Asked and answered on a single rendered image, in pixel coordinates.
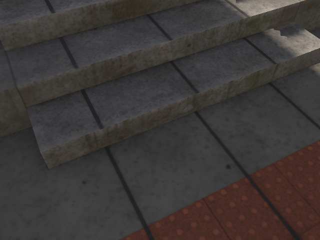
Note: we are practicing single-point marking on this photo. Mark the stairs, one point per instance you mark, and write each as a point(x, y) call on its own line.
point(92, 73)

